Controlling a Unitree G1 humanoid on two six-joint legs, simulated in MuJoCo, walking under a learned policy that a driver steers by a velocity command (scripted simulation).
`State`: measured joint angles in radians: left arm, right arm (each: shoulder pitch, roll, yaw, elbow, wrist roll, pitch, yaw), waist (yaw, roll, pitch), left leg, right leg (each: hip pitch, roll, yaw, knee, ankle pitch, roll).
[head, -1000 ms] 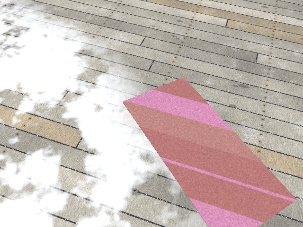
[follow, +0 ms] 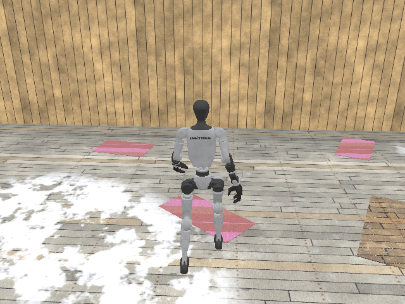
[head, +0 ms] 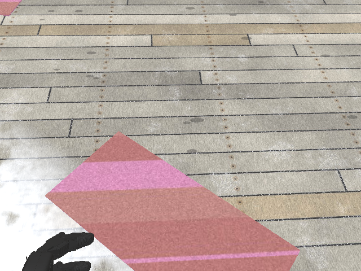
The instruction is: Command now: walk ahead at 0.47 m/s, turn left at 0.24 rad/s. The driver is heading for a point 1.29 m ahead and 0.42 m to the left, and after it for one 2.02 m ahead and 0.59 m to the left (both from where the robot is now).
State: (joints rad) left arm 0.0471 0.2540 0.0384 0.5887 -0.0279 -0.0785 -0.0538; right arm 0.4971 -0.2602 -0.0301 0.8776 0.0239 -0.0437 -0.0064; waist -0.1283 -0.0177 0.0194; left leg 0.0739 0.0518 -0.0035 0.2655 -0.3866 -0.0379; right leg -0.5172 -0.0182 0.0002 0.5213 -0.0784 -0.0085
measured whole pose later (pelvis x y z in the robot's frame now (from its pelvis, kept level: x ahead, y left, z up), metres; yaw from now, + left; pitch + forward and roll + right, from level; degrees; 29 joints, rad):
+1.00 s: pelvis +0.54 +0.10 +0.00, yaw +33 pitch +2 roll +1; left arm 0.02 0.29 0.04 0.68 0.00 -0.11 -0.03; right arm 0.38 -0.31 -0.08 0.71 0.02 -0.03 -0.01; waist -0.08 -0.04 0.02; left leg -0.08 -0.10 -0.21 0.47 -0.40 0.04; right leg -0.47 0.00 0.08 0.47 -0.03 0.02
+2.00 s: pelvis +0.98 +0.40 -0.01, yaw +23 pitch +1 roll +3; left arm 0.08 0.27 0.04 0.71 -0.02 -0.03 -0.06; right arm 0.33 -0.29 -0.08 0.84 0.01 -0.06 -0.01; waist -0.07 -0.03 0.04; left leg 0.11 0.00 0.26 0.25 -0.38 -0.03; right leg -0.60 -0.07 -0.03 0.63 -0.07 -0.06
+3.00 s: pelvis +1.49 +0.51 -0.01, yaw -8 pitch +2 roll +2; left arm 0.07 0.26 0.05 0.60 0.01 -0.04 -0.03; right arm 0.30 -0.30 -0.06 0.87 0.02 -0.06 -0.01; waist -0.07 -0.03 0.05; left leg -0.05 0.02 0.15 0.46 -0.41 -0.02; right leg -0.47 -0.01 0.02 0.50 -0.03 -0.05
